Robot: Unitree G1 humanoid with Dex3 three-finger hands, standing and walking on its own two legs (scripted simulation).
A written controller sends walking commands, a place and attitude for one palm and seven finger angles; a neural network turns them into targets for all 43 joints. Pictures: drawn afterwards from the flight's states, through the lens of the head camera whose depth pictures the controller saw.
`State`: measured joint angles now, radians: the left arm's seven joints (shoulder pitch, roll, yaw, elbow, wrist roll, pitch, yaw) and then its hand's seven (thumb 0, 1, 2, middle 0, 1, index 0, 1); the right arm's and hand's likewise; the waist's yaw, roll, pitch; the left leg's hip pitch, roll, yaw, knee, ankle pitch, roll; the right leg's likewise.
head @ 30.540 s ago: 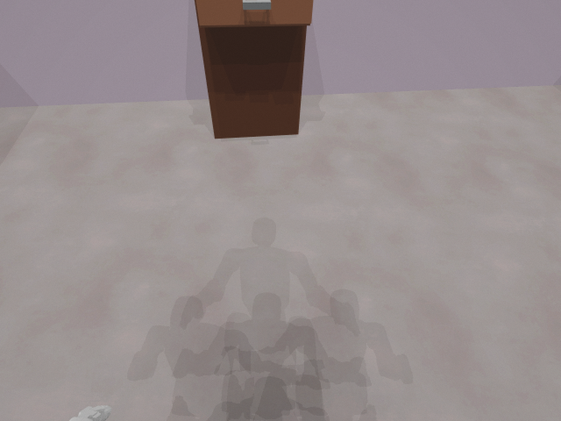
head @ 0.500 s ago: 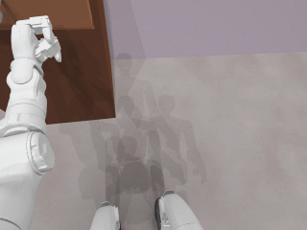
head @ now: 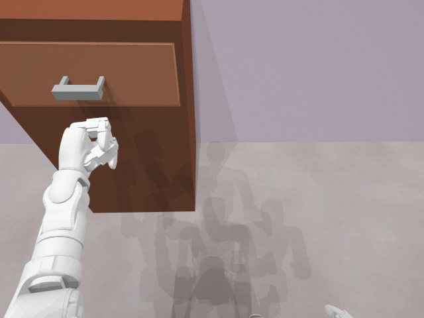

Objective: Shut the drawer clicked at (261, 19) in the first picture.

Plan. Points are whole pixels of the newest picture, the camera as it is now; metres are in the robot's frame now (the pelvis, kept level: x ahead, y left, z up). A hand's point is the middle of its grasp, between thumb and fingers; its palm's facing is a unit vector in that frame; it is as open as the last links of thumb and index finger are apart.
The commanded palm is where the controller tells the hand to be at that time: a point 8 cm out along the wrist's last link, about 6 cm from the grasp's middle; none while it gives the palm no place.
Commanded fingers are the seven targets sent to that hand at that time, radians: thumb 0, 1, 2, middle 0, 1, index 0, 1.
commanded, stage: draw the hand back to the body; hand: left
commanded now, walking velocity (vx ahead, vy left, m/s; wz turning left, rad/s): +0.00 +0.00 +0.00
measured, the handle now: (80, 86) +0.62 +0.32 +0.06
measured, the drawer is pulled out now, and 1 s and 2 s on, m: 0.00 0.00 0.00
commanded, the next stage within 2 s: step back with the hand held close in 0.88 s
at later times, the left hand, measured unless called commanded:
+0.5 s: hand (42, 207) +0.25 +0.22 +0.16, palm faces +0.34 -0.89 -0.31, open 3.2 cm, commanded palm +0.20 +0.26 +0.18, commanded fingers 0.00 0.90 0.90 -1.40 -1.60 -1.40 -1.60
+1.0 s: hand out of the picture +0.19 +0.24 +0.19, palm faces +0.43 -0.81 -0.41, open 3.2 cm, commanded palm +0.13 +0.27 +0.21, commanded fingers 0.00 0.90 0.90 -1.40 -1.60 -1.40 -1.60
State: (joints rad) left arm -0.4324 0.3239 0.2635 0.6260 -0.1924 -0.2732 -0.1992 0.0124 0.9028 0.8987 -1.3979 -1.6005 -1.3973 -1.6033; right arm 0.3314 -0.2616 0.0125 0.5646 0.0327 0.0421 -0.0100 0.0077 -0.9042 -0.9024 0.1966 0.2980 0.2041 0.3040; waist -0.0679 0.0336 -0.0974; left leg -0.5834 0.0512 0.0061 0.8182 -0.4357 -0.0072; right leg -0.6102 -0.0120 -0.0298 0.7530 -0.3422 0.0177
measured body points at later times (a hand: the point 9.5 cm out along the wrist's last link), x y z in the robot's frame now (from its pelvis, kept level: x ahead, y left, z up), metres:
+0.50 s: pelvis +0.01 -0.01 +0.04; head +0.01 -0.03 +0.49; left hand +0.23 +0.27 +0.18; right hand +0.23 -0.21 -0.04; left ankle -0.02 +0.12 -0.71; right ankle +0.01 -0.14 -0.71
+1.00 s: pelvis +0.01 -0.01 +0.04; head -0.01 -0.03 +0.49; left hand +0.16 +0.28 +0.21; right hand +0.20 -0.22 -0.04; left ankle -0.02 +0.12 -0.71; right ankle +0.01 -0.14 -0.71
